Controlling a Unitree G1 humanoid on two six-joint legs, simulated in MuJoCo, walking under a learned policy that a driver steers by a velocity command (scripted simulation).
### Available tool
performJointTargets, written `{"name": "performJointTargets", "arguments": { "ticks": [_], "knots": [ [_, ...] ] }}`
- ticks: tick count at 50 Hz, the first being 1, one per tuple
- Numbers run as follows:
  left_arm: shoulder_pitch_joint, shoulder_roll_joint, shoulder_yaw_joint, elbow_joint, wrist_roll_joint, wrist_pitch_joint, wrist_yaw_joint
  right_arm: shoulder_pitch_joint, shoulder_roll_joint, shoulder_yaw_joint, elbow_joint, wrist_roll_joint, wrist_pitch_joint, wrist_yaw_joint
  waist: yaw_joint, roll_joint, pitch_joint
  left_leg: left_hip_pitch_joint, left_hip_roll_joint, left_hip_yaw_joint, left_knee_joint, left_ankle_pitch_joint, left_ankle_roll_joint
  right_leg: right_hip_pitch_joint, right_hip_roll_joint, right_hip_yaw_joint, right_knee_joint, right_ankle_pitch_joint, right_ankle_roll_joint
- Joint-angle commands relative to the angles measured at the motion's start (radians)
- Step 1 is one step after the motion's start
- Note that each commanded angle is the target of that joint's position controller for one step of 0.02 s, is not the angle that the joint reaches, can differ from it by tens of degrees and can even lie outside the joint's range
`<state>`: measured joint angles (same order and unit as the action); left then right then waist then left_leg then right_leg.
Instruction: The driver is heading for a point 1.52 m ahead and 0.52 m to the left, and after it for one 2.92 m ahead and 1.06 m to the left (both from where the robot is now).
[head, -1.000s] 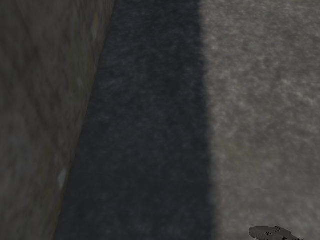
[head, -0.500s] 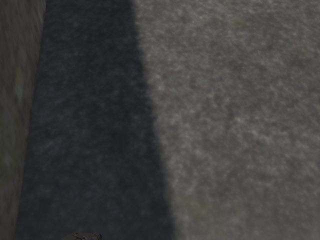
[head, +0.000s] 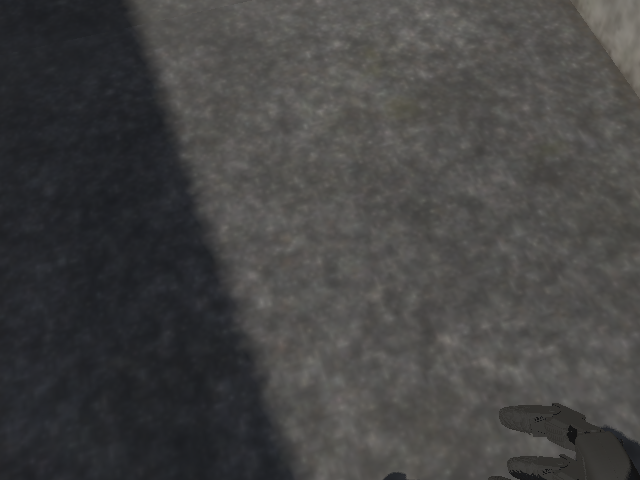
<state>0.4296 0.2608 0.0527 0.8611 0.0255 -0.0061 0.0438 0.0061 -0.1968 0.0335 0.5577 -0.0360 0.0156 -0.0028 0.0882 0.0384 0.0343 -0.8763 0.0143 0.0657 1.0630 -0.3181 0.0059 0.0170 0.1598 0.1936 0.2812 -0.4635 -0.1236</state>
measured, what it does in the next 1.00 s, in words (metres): climbs, turning left: left foot 0.06 m higher, then right foot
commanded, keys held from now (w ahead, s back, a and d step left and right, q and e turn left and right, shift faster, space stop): q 0.84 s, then no key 0.16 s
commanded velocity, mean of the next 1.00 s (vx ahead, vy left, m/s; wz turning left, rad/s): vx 0.05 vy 0.00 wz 0.35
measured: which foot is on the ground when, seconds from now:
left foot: up 0.00-0.04, down 0.06-0.60, up 0.62-1.00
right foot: down 0.00-0.06, up 0.08-0.56, down 0.58-1.00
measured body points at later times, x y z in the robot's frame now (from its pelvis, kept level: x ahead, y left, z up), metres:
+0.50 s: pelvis +0.12 +0.00 +0.05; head +0.14 +0.01 +0.50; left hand +0.27 +0.25 -0.05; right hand +0.24 -0.27 -0.06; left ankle +0.17 +0.07 -0.68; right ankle +0.19 -0.13 -0.65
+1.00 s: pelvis +0.11 -0.02 +0.04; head +0.13 -0.01 +0.49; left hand +0.11 +0.27 -0.05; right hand +0.37 -0.18 -0.06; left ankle +0.05 +0.08 -0.66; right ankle +0.18 -0.11 -0.69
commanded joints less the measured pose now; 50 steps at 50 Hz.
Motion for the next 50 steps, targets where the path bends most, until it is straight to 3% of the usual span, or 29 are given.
{"name": "performJointTargets", "arguments": {
  "ticks": [1,2,3,4,5,6,7,8,9,11,14,16,19,21,24,26,28,29,30,31,32,33,34,36,39,44,47,49,50],
  "knots": [
    [-0.044,0.141,0.024,-0.053,0.003,-0.024,0.01,0.175,-0.123,-0.04,-0.01,0.02,-0.012,-0.034,-0.14,-0.235,-0.172,0.441,-0.093,0.06,-0.19,0.032,0.056,-0.001,-0.243,0.038,0.226,1.623,0.055],
    [-0.082,0.165,0.032,-0.051,-0.011,-0.036,0.009,0.334,-0.16,-0.058,0.052,0.021,-0.022,-0.041,-0.228,-0.198,-0.202,0.557,-0.089,0.039,-0.344,0.125,0.071,0.031,-0.242,0.017,0.383,1.589,0.074],
    [-0.131,0.181,0.041,-0.062,-0.028,-0.051,0.001,0.5,-0.187,-0.073,0.121,0.019,-0.042,-0.047,-0.323,-0.116,-0.25,0.781,-0.027,-0.062,-0.524,0.375,0.127,-0.056,-0.152,-0.033,0.683,1.272,0.102],
    [0.021,0.03,0.017,-0.079,-0.014,-0.058,-0.015,0.507,-0.235,-0.08,0.159,0.032,-0.05,-0.039,-0.171,0.271,-0.345,1.103,0.262,-0.387,-0.375,1.222,0.268,-0.381,0.053,-0.099,1.084,-0.12,0.169],
    [0.141,0.056,0.009,-0.065,0.012,-0.048,-0.028,0.429,-0.218,-0.077,0.129,0.053,-0.042,-0.027,-0.086,0.19,-0.45,1.044,0.327,-0.694,-0.535,1.193,0.351,-0.45,0.042,0.008,1.218,-0.074,0.142],
    [0.079,0.103,0.009,-0.067,0.015,-0.027,-0.041,0.245,-0.194,-0.089,0.084,0.045,-0.029,-0.04,-0.047,0.163,-0.341,0.874,0.306,-0.773,-0.683,0.569,0.405,-0.527,-0.004,-0.078,1.28,-0.005,0.146],
    [-0.092,0.119,0.008,-0.105,0.05,-0.02,-0.044,0.196,-0.106,-0.066,0.082,0.044,-0.03,-0.03,-0.076,0.002,-0.133,0.716,0.211,-0.636,-0.701,0.475,0.346,-0.558,-0.054,-0.116,1.228,0.052,0.137],
    [-0.147,0.08,-0.002,-0.14,0.036,-0.009,-0.048,0.195,-0.096,-0.064,0.097,0.037,-0.038,-0.032,-0.053,-0.034,-0.094,0.697,0.178,-0.538,-0.697,0.464,0.326,-0.605,-0.082,-0.105,1.185,0.067,0.144],
    [-0.148,0.068,-0.012,-0.152,0.025,0.009,-0.045,0.207,-0.097,-0.071,0.114,0.031,-0.043,-0.034,-0.041,-0.051,-0.081,0.644,0.14,-0.477,-0.72,0.448,0.301,-0.584,-0.103,-0.114,1.133,0.091,0.156],
    [-0.149,0.046,-0.022,-0.174,0.007,0.029,-0.034,0.221,-0.114,-0.084,0.128,0.025,-0.049,-0.027,-0.033,-0.016,-0.093,0.601,0.079,-0.357,-0.714,0.574,0.272,-0.526,-0.102,-0.145,1.034,0.12,0.17],
    [-0.169,0.038,-0.028,-0.205,0.009,0.039,-0.023,0.292,-0.16,-0.099,0.139,0.022,-0.052,-0.026,-0.047,0.027,-0.13,0.607,0.073,-0.331,-0.708,0.644,0.273,-0.514,-0.099,-0.155,0.911,0.117,0.187],
    [-0.211,0.039,-0.03,-0.229,0.008,0.05,-0.014,0.311,-0.185,-0.109,0.131,0.018,-0.039,-0.033,-0.063,0.062,-0.142,0.637,0.073,-0.372,-0.721,0.477,0.265,-0.549,-0.104,-0.155,0.818,0.11,0.197],
    [-0.29,0.049,-0.028,-0.252,0.004,0.062,-0.005,0.309,-0.189,-0.12,0.103,0.016,-0.011,-0.037,-0.106,0.086,-0.11,0.642,0.064,-0.446,-0.752,0.14,0.241,-0.583,-0.116,-0.146,0.702,0.111,0.211],
    [-0.329,0.051,-0.027,-0.263,-0.001,0.059,-0.003,0.314,-0.195,-0.129,0.092,0.012,0.001,-0.036,-0.133,0.095,-0.089,0.622,0.063,-0.486,-0.759,0.02,0.233,-0.57,-0.122,-0.137,0.636,0.116,0.204],
    [-0.341,0.039,-0.03,-0.275,-0.006,0.052,-0.001,0.297,-0.201,-0.144,0.073,0.0,0.008,-0.027,-0.145,0.098,-0.089,0.598,0.06,-0.526,-0.727,-0.005,0.226,-0.492,-0.108,-0.142,0.53,0.062,0.18],
    [-0.307,0.033,-0.032,-0.276,-0.015,0.039,0.006,0.271,-0.203,-0.149,0.062,-0.001,0.016,-0.023,-0.131,0.089,-0.091,0.574,0.066,-0.562,-0.691,0.067,0.215,-0.415,-0.095,-0.144,0.435,0.033,0.157],
    [-0.201,0.019,-0.031,-0.252,-0.029,0.025,0.011,0.218,-0.2,-0.153,0.046,0.007,0.031,-0.01,-0.075,0.097,-0.102,0.493,0.023,-0.541,-0.639,0.04,0.156,-0.234,-0.088,-0.172,0.196,0.144,0.126],
    [-0.19,0.041,-0.025,-0.25,-0.025,0.014,0.019,0.232,-0.168,-0.148,0.048,0.013,0.032,-0.012,-0.08,0.031,-0.097,0.414,-0.034,-0.5,-0.575,-0.092,0.097,-0.134,-0.144,-0.118,0.077,0.197,0.115],
    [-0.191,0.113,-0.012,-0.269,-0.011,0.011,0.026,0.32,-0.103,-0.136,0.053,0.016,0.032,-0.016,-0.114,-0.196,-0.129,0.323,-0.138,-0.321,-0.297,-0.262,0.044,-0.053,-0.402,0.144,-0.033,0.004,0.067],
    [-0.214,0.109,-0.034,-0.326,-0.042,0.015,0.021,0.414,-0.055,-0.125,0.071,-0.022,0.027,-0.029,-0.163,-0.17,-0.114,0.235,-0.203,-0.224,-0.056,-0.445,0.024,-0.047,-0.569,0.261,0.069,0.22,0.056],
    [-0.26,0.2,0.006,-0.33,0.005,0.031,0.023,0.351,-0.139,-0.14,0.037,-0.009,0.021,-0.028,-0.128,-0.366,-0.105,0.165,-0.163,-0.131,-0.035,-0.355,-0.011,-0.16,-0.623,0.412,-0.08,0.043,-0.08],
    [-0.298,0.132,-0.003,-0.333,0.007,0.027,0.021,0.249,-0.213,-0.156,0.048,-0.026,0.026,-0.028,-0.115,-0.218,-0.01,0.196,-0.114,-0.18,0.078,-0.223,-0.029,-0.258,-0.512,0.301,-0.102,-0.039,-0.062],
    [-0.339,0.09,-0.017,-0.337,0.008,0.022,0.017,0.228,-0.223,-0.167,0.063,-0.021,0.032,-0.014,-0.127,-0.166,-0.005,0.222,-0.139,-0.167,0.171,-0.139,-0.045,-0.289,-0.41,0.143,-0.061,0.11,-0.03],
    [-0.342,0.079,-0.021,-0.346,0.007,0.02,0.016,0.283,-0.204,-0.164,0.087,-0.001,0.053,0.009,-0.145,-0.15,-0.054,0.246,-0.125,-0.139,0.304,-0.077,-0.077,-0.252,-0.346,-0.035,-0.005,0.336,-0.027],
    [-0.276,0.08,-0.011,-0.35,0.011,0.014,0.014,0.239,-0.18,-0.15,0.067,0.005,0.061,0.022,-0.107,-0.155,-0.087,0.195,-0.107,-0.127,0.363,-0.042,-0.099,-0.174,-0.36,-0.075,0.036,0.386,-0.075],
    [-0.155,0.108,0.017,-0.32,0.01,0.004,0.019,0.151,-0.148,-0.13,0.03,0.005,0.064,0.036,-0.045,-0.168,-0.095,0.169,-0.067,-0.131,0.111,-0.092,-0.101,-0.032,-0.422,-0.061,0.057,0.363,-0.116],
    [-0.186,0.119,0.028,-0.321,0.017,0.002,0.009,0.138,-0.112,-0.11,0.01,0.014,0.063,0.039,-0.052,-0.213,-0.107,0.325,-0.036,-0.094,-0.14,-0.193,-0.067,-0.098,-0.426,-0.101,0.073,0.332,-0.104],
    [-0.198,0.134,0.036,-0.311,0.022,0.009,-0.001,0.149,-0.111,-0.104,0.003,0.027,0.06,0.034,-0.053,-0.252,-0.111,0.472,-0.042,-0.042,-0.327,-0.254,-0.034,-0.168,-0.412,-0.132,0.1,0.372,-0.091],
    [-0.191,0.14,0.039,-0.297,0.018,0.017,-0.005,0.182,-0.112,-0.105,0.011,0.031,0.057,0.031,-0.067,-0.255,-0.116,0.546,-0.053,-0.013,-0.434,-0.187,-0.018,-0.192,-0.404,-0.143,0.136,0.422,-0.079]
  ]
}}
